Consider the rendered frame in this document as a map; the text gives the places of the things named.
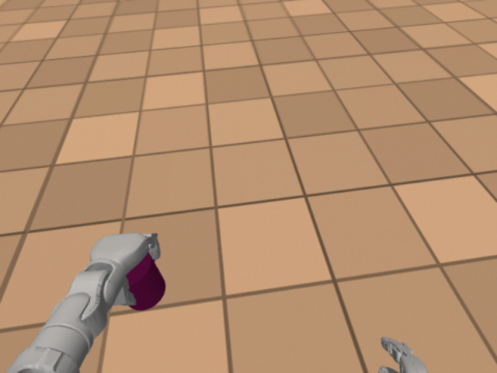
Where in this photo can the left robot hand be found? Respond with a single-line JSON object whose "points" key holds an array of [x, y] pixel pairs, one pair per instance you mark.
{"points": [[128, 250]]}

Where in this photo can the right robot hand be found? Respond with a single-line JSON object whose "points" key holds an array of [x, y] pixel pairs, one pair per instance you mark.
{"points": [[403, 355]]}

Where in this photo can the left robot arm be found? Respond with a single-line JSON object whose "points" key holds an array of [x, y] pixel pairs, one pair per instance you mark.
{"points": [[67, 336]]}

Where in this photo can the mug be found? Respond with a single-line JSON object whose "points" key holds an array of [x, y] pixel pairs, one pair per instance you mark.
{"points": [[146, 283]]}

